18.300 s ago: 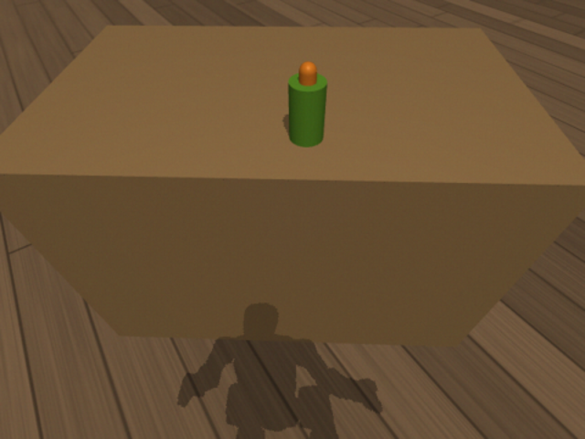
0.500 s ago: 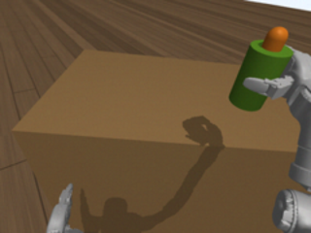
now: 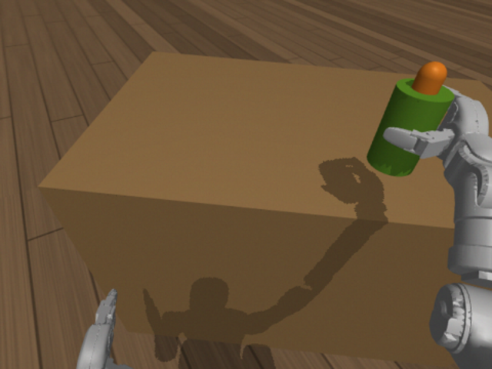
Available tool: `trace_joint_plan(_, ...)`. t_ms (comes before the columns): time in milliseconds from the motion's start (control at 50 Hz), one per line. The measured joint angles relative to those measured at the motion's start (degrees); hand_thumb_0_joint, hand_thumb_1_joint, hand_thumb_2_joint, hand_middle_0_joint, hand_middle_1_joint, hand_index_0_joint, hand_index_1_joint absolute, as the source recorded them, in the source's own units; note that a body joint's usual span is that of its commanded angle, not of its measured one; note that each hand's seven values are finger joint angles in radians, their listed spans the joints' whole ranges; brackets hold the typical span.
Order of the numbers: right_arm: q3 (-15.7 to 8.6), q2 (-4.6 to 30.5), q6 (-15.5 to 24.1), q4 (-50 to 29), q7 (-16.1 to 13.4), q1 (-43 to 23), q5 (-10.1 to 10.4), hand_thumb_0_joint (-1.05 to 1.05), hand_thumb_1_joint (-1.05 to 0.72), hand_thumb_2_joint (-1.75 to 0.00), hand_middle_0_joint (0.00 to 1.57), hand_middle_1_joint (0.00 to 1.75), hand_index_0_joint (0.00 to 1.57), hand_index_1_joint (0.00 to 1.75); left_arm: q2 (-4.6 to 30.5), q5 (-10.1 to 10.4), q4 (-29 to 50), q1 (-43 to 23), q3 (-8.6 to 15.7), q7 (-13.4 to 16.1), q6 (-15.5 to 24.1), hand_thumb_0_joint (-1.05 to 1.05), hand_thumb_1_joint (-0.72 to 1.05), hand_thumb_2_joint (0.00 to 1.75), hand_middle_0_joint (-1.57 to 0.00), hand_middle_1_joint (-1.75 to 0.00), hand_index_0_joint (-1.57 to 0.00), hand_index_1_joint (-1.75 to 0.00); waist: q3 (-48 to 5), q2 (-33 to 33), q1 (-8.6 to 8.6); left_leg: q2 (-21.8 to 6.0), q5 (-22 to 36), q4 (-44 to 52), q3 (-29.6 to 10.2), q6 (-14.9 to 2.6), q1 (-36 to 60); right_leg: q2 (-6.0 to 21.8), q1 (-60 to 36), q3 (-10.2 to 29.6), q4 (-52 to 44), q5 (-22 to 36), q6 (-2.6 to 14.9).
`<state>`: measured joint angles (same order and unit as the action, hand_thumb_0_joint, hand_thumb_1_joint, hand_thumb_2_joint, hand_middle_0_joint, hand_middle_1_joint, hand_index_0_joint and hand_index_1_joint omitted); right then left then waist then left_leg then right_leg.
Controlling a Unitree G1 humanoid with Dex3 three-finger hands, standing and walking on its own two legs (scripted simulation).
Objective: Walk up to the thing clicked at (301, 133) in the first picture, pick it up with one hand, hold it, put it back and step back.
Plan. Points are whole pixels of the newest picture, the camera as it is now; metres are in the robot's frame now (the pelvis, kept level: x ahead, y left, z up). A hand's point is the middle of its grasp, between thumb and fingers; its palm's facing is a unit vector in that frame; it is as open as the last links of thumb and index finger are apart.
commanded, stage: crouch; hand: right
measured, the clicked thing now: (410, 118) +0.41 -0.18 +0.26
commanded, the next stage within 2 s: lower in 0.84 s
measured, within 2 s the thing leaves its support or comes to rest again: neither
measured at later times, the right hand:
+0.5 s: hand (403, 126) +0.46 -0.21 +0.21, palm faces +0.17 +0.99 -0.02, open 10.8 cm
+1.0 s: hand (395, 128) +0.48 -0.21 +0.19, palm faces +0.16 +0.99 +0.00, open 10.8 cm
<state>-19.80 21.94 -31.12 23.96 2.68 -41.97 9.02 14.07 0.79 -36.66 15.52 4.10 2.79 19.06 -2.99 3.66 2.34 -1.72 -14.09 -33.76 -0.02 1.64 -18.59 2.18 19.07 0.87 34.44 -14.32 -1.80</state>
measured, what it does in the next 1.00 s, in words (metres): stands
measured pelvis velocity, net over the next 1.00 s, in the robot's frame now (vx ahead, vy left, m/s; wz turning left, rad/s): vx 0.04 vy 0.00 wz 0.01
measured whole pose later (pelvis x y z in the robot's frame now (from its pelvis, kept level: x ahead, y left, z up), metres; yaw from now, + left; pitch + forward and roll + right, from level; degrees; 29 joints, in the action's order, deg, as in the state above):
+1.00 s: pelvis +0.04 +0.00 +0.00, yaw +1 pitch +4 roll +1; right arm -19.7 22.6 -9.2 40.2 5.0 -43.1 7.5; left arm 13.4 0.3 -31.1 16.4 3.6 2.9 12.7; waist -4.0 2.0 2.7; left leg -1.5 -16.0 -33.3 -0.7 2.1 -21.6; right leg 2.5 22.1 0.0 34.9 -17.0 -1.5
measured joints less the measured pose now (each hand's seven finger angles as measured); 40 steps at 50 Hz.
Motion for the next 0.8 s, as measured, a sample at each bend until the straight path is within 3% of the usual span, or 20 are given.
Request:
trace_joint_plan(140, 0.18, 0.66, 7.33, 7.02, 0.27, -2.36, -0.82, -0.03, 0.61, -0.99, 0.75, 1.16, 0.77, 1.18, 0.35, -0.32, -0.05, -0.44, -0.45, 1.12, -0.94, -0.01, -0.55, 0.06, -0.05, -0.05, -0.05, -0.05, 0.09, -0.35, 0.33, 0.18, -0.12, -0.12, -0.29, 0.08, -1.57, 0.18, 1.5, -0.29, 0.28, -0.32, 0.07)
trace_joint_plan(320, -0.09, 0.92, 13.03, 11.63, 0.98, -1.57, -1.39, -0.03, 0.61, -0.99, 0.75, 1.16, 0.77, 1.18, -0.73, -0.62, 3.36, 0.37, -1.31, 0.9, -1.61, -0.01, -0.55, 0.06, -0.06, -0.05, -0.05, -0.05, -1.04, -0.77, 0.46, 0.17, -0.73, 0.43, -0.36, 0.09, -1.67, 0.21, 1.53, -0.43, -0.32, -0.94, 0.07)
trace_joint_plan(600, 0.77, 0.16, 17.39, 11.29, 2.4, 0.28, -0.79, -0.03, 0.61, -0.99, 0.75, 1.16, 0.77, 1.18, -0.38, -0.52, 4.51, 1.0, -0.81, 1.05, -3.65, -0.01, -0.56, 0.06, -0.06, -0.05, -0.05, -0.05, -1.04, -1.17, -0.07, -0.03, -1.63, 0.93, -0.34, 0.37, -1.45, 0.04, 1.59, -0.48, -0.29, -2.12, 0.3)
trace_joint_plan(800, 0.61, -0.09, 18.94, 12.82, 1.83, 0.43, -1.24, -0.03, 0.61, -0.99, 0.76, 1.16, 0.78, 1.18, -0.78, -0.59, 5.81, 1.32, -0.77, 0.21, -5.53, -0.01, -0.55, 0.06, -0.06, -0.05, -0.05, -0.05, -1.12, -1.31, -0.02, -0.01, -1.97, 0.88, -0.57, 0.47, -1.84, 0.07, 1.93, -0.73, -0.1, -2.63, 0.39)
